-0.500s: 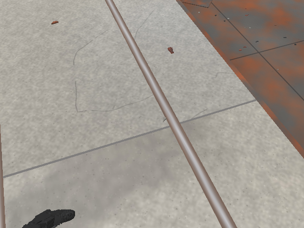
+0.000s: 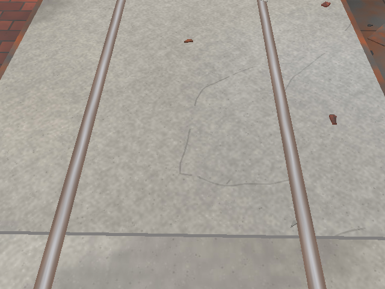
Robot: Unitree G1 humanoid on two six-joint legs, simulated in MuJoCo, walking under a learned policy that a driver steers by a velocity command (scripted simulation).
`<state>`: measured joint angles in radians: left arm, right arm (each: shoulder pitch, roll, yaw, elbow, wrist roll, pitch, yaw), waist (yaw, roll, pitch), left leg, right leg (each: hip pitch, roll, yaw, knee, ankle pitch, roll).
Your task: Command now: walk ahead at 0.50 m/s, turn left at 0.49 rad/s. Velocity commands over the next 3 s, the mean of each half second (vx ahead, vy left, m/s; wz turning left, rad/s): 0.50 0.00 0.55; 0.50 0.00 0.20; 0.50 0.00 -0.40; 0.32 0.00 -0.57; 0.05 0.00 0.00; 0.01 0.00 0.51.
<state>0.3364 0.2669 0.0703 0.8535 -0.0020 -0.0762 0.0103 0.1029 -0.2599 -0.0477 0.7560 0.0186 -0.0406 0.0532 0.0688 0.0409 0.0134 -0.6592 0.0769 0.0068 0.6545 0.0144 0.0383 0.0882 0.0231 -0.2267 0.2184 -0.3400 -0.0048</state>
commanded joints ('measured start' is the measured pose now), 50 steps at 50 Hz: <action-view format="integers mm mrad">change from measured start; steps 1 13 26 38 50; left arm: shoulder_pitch -10 -102 -311 -73 53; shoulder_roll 198 130 139 123 208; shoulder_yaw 49 20 18 13 29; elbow -45 -163 -233 -126 -35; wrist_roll -11 15 -7 1 -30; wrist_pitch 15 -33 -60 -39 11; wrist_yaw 15 -2 -37 -28 -14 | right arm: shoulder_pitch -95 113 240 145 -96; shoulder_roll -78 -152 -173 -84 -95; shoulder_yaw -20 -58 -68 -25 -21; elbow -122 -123 -80 -139 -207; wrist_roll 2 -12 2 -10 2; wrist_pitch -14 -28 2 -20 -58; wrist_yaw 19 -34 -72 -52 -17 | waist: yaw -26 -43 -99 -59 -17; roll -112 -10 95 -143 -133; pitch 39 -66 -36 -13 25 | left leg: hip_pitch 2 473 526 -18 185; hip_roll -48 89 69 20 -49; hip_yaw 74 -353 -409 -82 -27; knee -28 -418 -244 377 -157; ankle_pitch -129 92 -87 -303 -84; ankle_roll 48 277 149 -28 -13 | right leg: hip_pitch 41 -703 -511 -233 -150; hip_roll -314 -143 -31 -243 -264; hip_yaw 42 298 290 504 416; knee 85 876 263 -41 41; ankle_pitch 868 25 298 244 392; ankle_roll -115 38 15 -225 -163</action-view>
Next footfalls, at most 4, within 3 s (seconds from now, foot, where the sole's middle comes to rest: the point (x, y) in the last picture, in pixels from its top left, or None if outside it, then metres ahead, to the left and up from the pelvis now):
0.08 left None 0.22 0.11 -0.77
0.56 right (224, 274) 0.53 -0.03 -0.77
1.06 left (133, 229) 0.67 0.30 -0.77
1.56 right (193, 160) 1.00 0.10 -0.77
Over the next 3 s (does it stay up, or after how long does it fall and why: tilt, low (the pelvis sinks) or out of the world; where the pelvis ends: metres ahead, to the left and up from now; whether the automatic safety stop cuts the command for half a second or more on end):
stays up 1.12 0.22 0.01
